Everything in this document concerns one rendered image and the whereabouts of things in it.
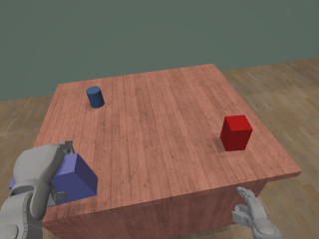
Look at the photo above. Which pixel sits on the robot right hand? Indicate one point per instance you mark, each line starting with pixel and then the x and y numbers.
pixel 243 215

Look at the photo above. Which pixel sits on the right robot forearm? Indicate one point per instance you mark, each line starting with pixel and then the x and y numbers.
pixel 263 228

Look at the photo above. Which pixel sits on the left robot forearm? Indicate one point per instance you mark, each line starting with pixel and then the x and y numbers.
pixel 22 213

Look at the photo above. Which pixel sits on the table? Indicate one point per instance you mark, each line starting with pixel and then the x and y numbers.
pixel 155 146

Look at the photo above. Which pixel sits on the sponge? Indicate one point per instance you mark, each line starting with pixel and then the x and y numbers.
pixel 75 178

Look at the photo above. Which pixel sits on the robot left hand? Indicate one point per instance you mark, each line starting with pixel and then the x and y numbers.
pixel 41 163

